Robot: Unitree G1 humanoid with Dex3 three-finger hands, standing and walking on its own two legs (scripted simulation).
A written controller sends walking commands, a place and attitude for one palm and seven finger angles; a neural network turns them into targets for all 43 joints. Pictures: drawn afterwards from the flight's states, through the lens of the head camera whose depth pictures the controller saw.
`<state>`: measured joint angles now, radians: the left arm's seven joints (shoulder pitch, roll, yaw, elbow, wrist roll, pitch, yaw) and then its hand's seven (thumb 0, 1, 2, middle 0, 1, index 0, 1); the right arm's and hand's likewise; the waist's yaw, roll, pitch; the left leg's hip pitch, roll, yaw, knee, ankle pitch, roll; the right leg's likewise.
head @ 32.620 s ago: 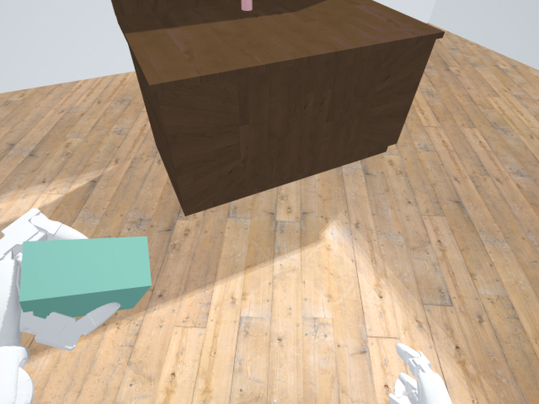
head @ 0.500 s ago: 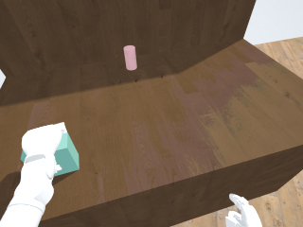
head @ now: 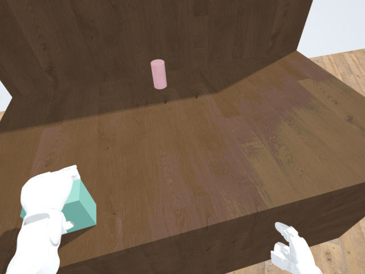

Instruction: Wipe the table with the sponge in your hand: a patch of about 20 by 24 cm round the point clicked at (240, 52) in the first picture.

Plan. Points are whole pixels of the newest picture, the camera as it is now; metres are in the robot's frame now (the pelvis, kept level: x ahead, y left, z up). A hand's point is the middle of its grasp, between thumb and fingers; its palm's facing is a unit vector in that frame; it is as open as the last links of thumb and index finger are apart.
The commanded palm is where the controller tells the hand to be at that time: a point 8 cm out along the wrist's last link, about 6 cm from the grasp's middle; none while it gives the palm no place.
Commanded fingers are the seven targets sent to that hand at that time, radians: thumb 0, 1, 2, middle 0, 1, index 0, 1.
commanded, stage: wipe back along the first lane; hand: left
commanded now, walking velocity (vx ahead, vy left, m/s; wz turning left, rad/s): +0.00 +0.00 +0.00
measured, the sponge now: (66, 213) +0.23 +0.31 +0.01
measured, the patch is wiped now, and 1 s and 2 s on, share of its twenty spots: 0.90 1.00 1.00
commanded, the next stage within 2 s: lift the sponge slowly off the table in 0.36 s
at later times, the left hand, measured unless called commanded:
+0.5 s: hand (54, 233) +0.17 +0.28 +0.05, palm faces +0.02 -0.08 -1.00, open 10.0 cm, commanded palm +0.14 +0.28 +0.09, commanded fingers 0.00 0.10 1.30 -1.20 -1.60 -1.20 -1.60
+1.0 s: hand (50, 239) +0.15 +0.28 +0.05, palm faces +0.00 -0.11 -0.99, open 10.0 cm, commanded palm +0.14 +0.28 +0.13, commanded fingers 0.00 0.10 1.30 -1.20 -1.60 -1.20 -1.60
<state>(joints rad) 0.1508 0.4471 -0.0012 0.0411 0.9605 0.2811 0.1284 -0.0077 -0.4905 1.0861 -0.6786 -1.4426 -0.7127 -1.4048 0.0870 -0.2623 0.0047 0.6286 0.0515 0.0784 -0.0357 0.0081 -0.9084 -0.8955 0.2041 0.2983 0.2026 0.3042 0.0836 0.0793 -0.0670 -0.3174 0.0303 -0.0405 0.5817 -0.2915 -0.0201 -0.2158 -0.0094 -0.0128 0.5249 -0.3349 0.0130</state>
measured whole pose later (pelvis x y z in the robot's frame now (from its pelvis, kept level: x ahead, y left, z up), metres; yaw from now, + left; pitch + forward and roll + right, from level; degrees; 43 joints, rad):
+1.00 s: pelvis -0.03 +0.00 +0.00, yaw +0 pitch -4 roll -1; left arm 0.33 0.45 -0.05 -0.16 0.93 0.28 0.11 -0.01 -0.52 1.08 -0.73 -1.39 -0.76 -1.35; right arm 0.07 -0.24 0.01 0.65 0.04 0.03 -0.07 0.01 -0.91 -0.90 0.20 0.30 0.19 0.30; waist 0.12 0.10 -0.01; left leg -0.24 0.03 -0.05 0.55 -0.25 -0.02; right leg -0.13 0.00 -0.02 0.50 -0.30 0.01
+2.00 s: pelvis -0.03 -0.01 +0.01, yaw +1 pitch -5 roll -1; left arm 0.24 0.53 -0.01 -0.31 0.87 0.33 -0.02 -0.01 -0.52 1.08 -0.74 -1.38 -0.77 -1.34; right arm 0.06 -0.26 0.03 0.66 0.04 0.03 -0.07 0.01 -0.91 -0.90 0.20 0.30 0.19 0.30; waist 0.13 0.11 0.00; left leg -0.18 0.03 -0.05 0.47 -0.20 -0.03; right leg -0.09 0.00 -0.02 0.44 -0.26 0.00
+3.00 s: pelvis -0.04 -0.02 +0.01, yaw +1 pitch -5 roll -1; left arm 0.18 0.57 0.01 -0.35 0.84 0.37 -0.08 -0.01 -0.52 1.08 -0.74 -1.37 -0.77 -1.34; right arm 0.05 -0.27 0.05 0.65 0.04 0.02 -0.07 0.01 -0.91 -0.90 0.20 0.30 0.20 0.31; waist 0.13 0.12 0.00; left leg -0.20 0.04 -0.06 0.48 -0.20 -0.04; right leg -0.12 0.00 -0.02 0.47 -0.27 -0.01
